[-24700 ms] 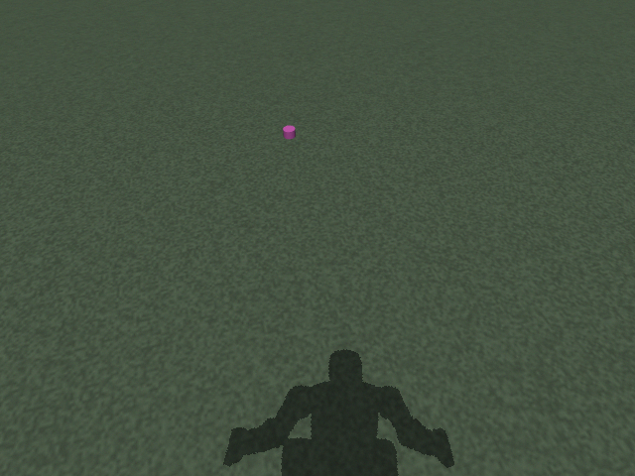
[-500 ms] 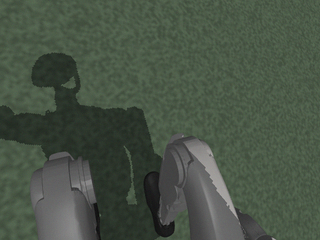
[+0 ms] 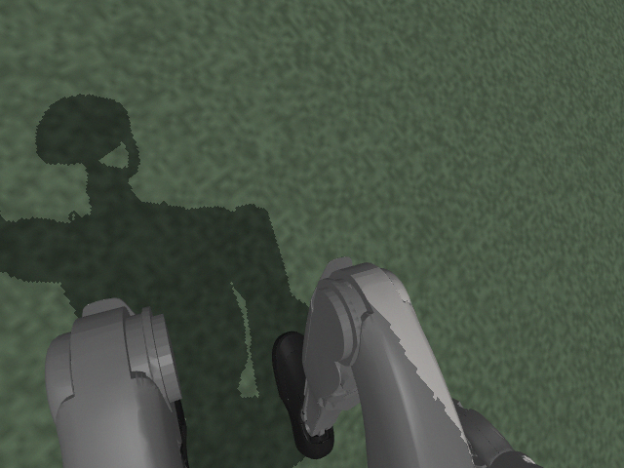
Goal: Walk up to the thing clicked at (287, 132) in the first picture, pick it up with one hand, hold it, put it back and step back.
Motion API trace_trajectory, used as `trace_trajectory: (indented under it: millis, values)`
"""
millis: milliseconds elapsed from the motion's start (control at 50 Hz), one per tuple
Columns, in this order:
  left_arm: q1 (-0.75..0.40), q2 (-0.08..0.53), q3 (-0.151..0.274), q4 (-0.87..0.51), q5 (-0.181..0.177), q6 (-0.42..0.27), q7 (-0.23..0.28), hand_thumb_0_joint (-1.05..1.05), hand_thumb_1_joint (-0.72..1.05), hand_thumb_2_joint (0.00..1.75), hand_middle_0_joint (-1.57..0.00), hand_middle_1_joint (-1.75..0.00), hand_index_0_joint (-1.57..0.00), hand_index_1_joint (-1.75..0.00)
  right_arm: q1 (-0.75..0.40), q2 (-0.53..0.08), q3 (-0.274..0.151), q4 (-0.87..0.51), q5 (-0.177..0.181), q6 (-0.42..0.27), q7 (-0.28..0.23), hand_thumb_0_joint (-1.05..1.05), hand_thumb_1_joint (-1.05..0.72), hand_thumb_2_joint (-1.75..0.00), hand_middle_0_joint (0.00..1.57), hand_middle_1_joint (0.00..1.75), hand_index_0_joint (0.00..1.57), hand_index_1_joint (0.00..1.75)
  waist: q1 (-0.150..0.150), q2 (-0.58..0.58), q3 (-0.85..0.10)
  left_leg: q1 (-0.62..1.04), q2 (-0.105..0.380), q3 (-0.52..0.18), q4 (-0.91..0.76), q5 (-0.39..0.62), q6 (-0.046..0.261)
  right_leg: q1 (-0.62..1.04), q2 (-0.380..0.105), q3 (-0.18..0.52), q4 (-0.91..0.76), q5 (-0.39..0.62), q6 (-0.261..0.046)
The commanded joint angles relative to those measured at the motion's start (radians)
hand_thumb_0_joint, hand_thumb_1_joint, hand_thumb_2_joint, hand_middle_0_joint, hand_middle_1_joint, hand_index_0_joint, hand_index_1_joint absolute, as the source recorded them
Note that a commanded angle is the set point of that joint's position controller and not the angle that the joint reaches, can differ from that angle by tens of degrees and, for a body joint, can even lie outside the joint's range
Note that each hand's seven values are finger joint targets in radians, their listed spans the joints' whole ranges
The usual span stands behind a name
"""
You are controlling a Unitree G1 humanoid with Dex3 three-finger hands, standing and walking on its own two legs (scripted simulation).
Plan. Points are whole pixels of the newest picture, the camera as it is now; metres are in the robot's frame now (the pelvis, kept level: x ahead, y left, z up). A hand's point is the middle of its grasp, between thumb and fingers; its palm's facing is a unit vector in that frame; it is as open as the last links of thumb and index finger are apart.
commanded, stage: rise first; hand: left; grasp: from above
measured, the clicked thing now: out of the picture +0.44 +0.41 -0.28
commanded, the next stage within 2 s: none
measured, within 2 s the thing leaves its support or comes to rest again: neither
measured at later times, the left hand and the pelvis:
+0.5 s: hand out of the picture +0.39 +0.44 -0.19, palm faces -0.43 -0.19 -0.88, open 14.1 cm; pelvis +0.00 +0.00 +0.00, yaw +0 degrees
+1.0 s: hand out of the picture +0.40 +0.44 -0.18, palm faces -0.43 -0.19 -0.89, open 14.1 cm; pelvis +0.00 +0.00 +0.00, yaw +0 degrees
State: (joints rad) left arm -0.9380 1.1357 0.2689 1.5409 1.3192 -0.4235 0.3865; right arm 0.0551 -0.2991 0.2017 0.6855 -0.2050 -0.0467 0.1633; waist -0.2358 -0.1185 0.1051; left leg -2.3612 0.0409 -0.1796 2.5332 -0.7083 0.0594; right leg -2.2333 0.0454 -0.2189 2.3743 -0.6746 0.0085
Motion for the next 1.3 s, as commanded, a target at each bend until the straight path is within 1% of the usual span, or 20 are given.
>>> trace_trajectory:
  millis: [0,180,320,360,380,440,480,520,540,600,820,880,1000,1020,1060,1120,1140,1160,1220,1280]
  values:
    - [-0.204,0.347,0.036,-0.147,-0.028,-0.010,0.031,0.00,-0.54,1.00,-0.07,-1.03,-0.07,-1.03,0.179,-0.312,-0.083,-0.001,-0.001,0.006,-0.021,0.00,-0.90,-0.90,0.20,0.30,0.20,0.30,0.003,0.496,-0.671,0.572,0.006,0.015,-0.284,0.231,-0.035,0.262,0.044,-0.016,-0.195,0.197,-0.038]
    - [-0.191,0.355,0.032,-0.151,-0.023,-0.018,0.028,0.00,-0.55,1.00,-0.07,-1.03,-0.07,-1.03,0.183,-0.315,-0.075,0.001,-0.002,0.012,-0.020,0.00,-0.90,-0.90,0.20,0.30,0.20,0.30,-0.003,0.501,-0.683,0.613,0.012,0.014,-0.259,0.318,-0.032,0.281,0.049,-0.017,-0.196,0.255,-0.033]
    - [-0.196,0.337,0.015,-0.133,-0.028,-0.014,0.025,0.00,-0.54,1.00,-0.07,-1.03,-0.07,-1.03,0.159,-0.322,-0.073,-0.007,0.005,0.016,-0.018,0.00,-0.90,-0.90,0.20,0.30,0.20,0.30,-0.009,0.520,-0.628,0.601,0.015,-0.019,-0.307,0.234,-0.045,0.214,0.045,-0.035,-0.180,0.187,-0.039]
    - [-0.191,0.383,0.036,-0.138,-0.005,-0.005,0.028,0.00,-0.55,1.01,-0.07,-1.03,-0.06,-1.03,0.162,-0.328,-0.077,-0.017,0.007,0.015,-0.021,0.00,-0.90,-0.90,0.20,0.30,0.20,0.30,0.001,0.524,-0.659,0.616,0.016,-0.010,-0.296,0.249,-0.041,0.228,0.046,-0.027,-0.182,0.202,-0.040]
    - [-0.250,0.365,0.018,-0.204,-0.013,-0.010,0.028,0.00,-0.55,1.01,-0.07,-1.02,-0.06,-1.02,0.170,-0.319,-0.075,-0.009,0.007,0.015,-0.021,0.00,-0.90,-0.90,0.20,0.30,0.20,0.30,0.000,0.545,-0.668,0.628,0.015,-0.004,-0.295,0.256,-0.043,0.227,0.045,-0.023,-0.181,0.206,-0.040]
    - [-0.234,0.343,0.014,-0.158,-0.029,-0.015,0.035,0.00,-0.54,1.00,-0.07,-1.04,-0.07,-1.03,0.169,-0.313,-0.067,-0.001,0.008,0.013,-0.018,0.00,-0.90,-0.90,0.20,0.30,0.20,0.30,-0.008,0.514,-0.627,0.572,0.011,0.000,-0.294,0.212,-0.039,0.235,0.047,-0.027,-0.194,0.184,-0.037]
    - [-0.224,0.360,0.015,-0.140,-0.012,-0.011,0.033,0.00,-0.55,1.01,-0.07,-1.02,-0.06,-1.02,0.170,-0.325,-0.067,-0.025,0.006,0.007,-0.022,0.00,-0.90,-0.90,0.20,0.30,0.20,0.30,-0.023,0.495,-0.638,0.575,0.010,0.004,-0.284,0.220,-0.036,0.250,0.047,-0.023,-0.194,0.196,-0.036]
    - [-0.228,0.356,0.006,-0.142,-0.016,-0.013,0.030,0.00,-0.55,1.01,-0.07,-1.02,-0.07,-1.02,0.175,-0.314,-0.065,0.001,0.007,0.010,-0.022,0.00,-0.90,-0.90,0.20,0.30,0.20,0.30,-0.008,0.512,-0.646,0.568,0.011,0.008,-0.282,0.222,-0.037,0.252,0.049,-0.021,-0.194,0.196,-0.038]
    - [-0.210,0.371,0.032,-0.116,-0.019,-0.008,0.032,0.00,-0.55,1.01,-0.07,-1.03,-0.07,-1.03,0.174,-0.322,-0.067,-0.017,0.005,0.007,-0.024,0.00,-0.90,-0.90,0.20,0.30,0.20,0.30,-0.015,0.488,-0.653,0.569,0.011,0.007,-0.278,0.230,-0.033,0.261,0.050,-0.024,-0.201,0.204,-0.035]
    - [-0.238,0.338,-0.009,-0.153,-0.019,-0.003,0.026,0.00,-0.56,1.02,-0.07,-1.02,-0.06,-1.03,0.185,-0.310,-0.065,0.003,0.009,0.008,-0.023,0.00,-0.90,-0.90,0.20,0.30,0.20,0.30,-0.011,0.506,-0.635,0.574,0.012,0.005,-0.288,0.216,-0.037,0.234,0.049,-0.020,-0.195,0.191,-0.040]
    - [-0.191,0.374,0.040,-0.162,-0.036,0.001,0.011,0.00,-0.55,1.01,-0.07,-1.03,-0.06,-1.03,0.167,-0.326,-0.070,-0.025,0.017,0.011,-0.022,0.00,-0.90,-0.90,0.20,0.30,0.20,0.30,0.002,0.533,-0.674,0.618,0.015,-0.011,-0.299,0.278,-0.045,0.246,0.045,-0.030,-0.179,0.226,-0.038]
    - [-0.227,0.354,0.011,-0.194,-0.029,-0.005,0.005,0.00,-0.55,1.01,-0.07,-1.02,-0.07,-1.02,0.179,-0.314,-0.067,-0.012,0.016,0.014,-0.023,0.00,-0.89,-0.90,0.20,0.30,0.20,0.30,-0.004,0.530,-0.666,0.605,0.012,0.001,-0.287,0.261,-0.038,0.241,0.047,-0.022,-0.189,0.217,-0.039]
    - [-0.169,0.347,0.017,-0.117,-0.033,0.002,-0.005,0.00,-0.55,1.02,-0.07,-1.02,-0.07,-1.02,0.169,-0.324,-0.070,-0.030,0.017,0.013,-0.023,0.00,-0.89,-0.90,0.20,0.30,0.20,0.30,-0.009,0.483,-0.625,0.564,0.011,0.000,-0.299,0.217,-0.036,0.245,0.046,-0.026,-0.200,0.190,-0.038]
    - [-0.199,0.335,0.009,-0.131,-0.041,-0.004,-0.005,0.00,-0.53,1.01,-0.07,-1.02,-0.07,-1.02,0.166,-0.323,-0.065,-0.030,0.014,0.014,-0.023,0.00,-0.89,-0.90,0.20,0.30,0.20,0.30,-0.022,0.464,-0.616,0.539,0.011,0.001,-0.295,0.200,-0.034,0.254,0.048,-0.031,-0.206,0.181,-0.035]
    - [-0.221,0.364,0.020,-0.162,-0.042,-0.010,-0.008,0.00,-0.52,1.00,-0.07,-1.04,-0.08,-1.03,0.160,-0.323,-0.065,-0.035,0.015,0.010,-0.025,0.00,-0.89,-0.90,0.20,0.30,0.20,0.30,-0.011,0.487,-0.632,0.553,0.010,-0.002,-0.297,0.192,-0.035,0.251,0.045,-0.026,-0.200,0.177,-0.038]
    - [-0.266,0.386,0.027,-0.232,-0.037,-0.020,-0.004,0.00,-0.54,1.01,-0.07,-1.02,-0.07,-1.02,0.172,-0.316,-0.060,-0.032,0.013,0.015,-0.027,0.00,-0.89,-0.90,0.20,0.30,0.20,0.30,-0.001,0.503,-0.702,0.587,0.011,0.009,-0.280,0.244,-0.033,0.288,0.049,-0.019,-0.203,0.211,-0.037]
    - [-0.195,0.372,0.027,-0.143,-0.030,-0.014,-0.002,0.00,-0.54,1.01,-0.07,-1.03,-0.07,-1.03,0.163,-0.317,-0.060,-0.030,0.013,0.016,-0.027,0.00,-0.90,-0.90,0.20,0.30,0.20,0.30,-0.004,0.487,-0.676,0.572,0.010,0.016,-0.273,0.244,-0.030,0.285,0.053,-0.020,-0.206,0.210,-0.036]
    - [-0.248,0.367,0.020,-0.210,-0.044,-0.024,-0.001,0.00,-0.53,1.00,-0.07,-1.03,-0.08,-1.02,0.172,-0.314,-0.063,-0.019,0.012,0.015,-0.026,0.00,-0.90,-0.90,0.20,0.30,0.20,0.30,-0.008,0.498,-0.679,0.579,0.010,0.016,-0.270,0.248,-0.031,0.282,0.051,-0.017,-0.209,0.213,-0.035]
    - [-0.221,0.376,0.027,-0.208,-0.031,-0.019,-0.003,0.00,-0.55,1.01,-0.07,-1.02,-0.07,-1.02,0.179,-0.314,-0.063,-0.015,0.011,0.017,-0.026,0.00,-0.89,-0.90,0.20,0.30,0.20,0.30,0.008,0.524,-0.712,0.623,0.012,0.018,-0.266,0.311,-0.035,0.288,0.052,-0.017,-0.202,0.250,-0.036]
    - [-0.221,0.363,0.025,-0.196,-0.039,-0.017,0.000,0.00,-0.54,1.01,-0.07,-1.02,-0.07,-1.02,0.170,-0.317,-0.064,-0.012,0.012,0.021,-0.024,0.00,-0.89,-0.90,0.20,0.30,0.20,0.30,-0.001,0.539,-0.676,0.609,0.012,0.005,-0.289,0.286,-0.040,0.263,0.050,-0.029,-0.194,0.226,-0.038]
